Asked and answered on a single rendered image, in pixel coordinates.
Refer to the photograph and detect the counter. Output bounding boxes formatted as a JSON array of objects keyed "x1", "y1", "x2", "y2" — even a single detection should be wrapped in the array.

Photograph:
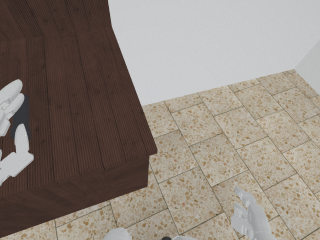
[{"x1": 0, "y1": 0, "x2": 158, "y2": 238}]

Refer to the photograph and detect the robot left thigh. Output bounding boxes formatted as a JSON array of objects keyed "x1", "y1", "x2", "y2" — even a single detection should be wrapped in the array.
[{"x1": 102, "y1": 228, "x2": 132, "y2": 240}]

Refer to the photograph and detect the left robot hand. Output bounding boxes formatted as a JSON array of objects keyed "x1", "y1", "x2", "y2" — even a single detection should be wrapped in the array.
[{"x1": 0, "y1": 79, "x2": 34, "y2": 186}]

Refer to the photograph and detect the right robot hand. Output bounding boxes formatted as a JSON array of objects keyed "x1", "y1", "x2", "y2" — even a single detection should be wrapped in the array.
[{"x1": 231, "y1": 186, "x2": 272, "y2": 240}]

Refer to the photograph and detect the tap lever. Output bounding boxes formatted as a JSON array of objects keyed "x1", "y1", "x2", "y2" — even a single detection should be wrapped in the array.
[{"x1": 10, "y1": 94, "x2": 31, "y2": 140}]

